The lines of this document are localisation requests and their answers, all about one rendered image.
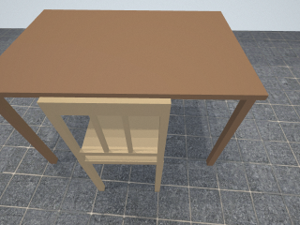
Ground chair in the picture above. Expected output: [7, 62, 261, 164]
[37, 97, 172, 192]

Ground table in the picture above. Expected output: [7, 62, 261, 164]
[0, 9, 269, 166]

